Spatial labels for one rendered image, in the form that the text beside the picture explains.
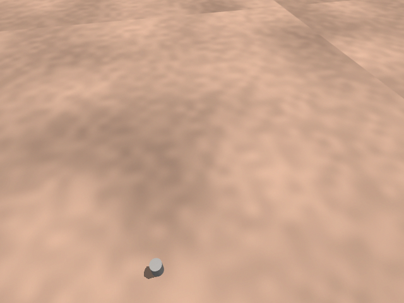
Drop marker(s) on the tin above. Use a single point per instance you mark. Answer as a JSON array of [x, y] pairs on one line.
[[156, 267]]

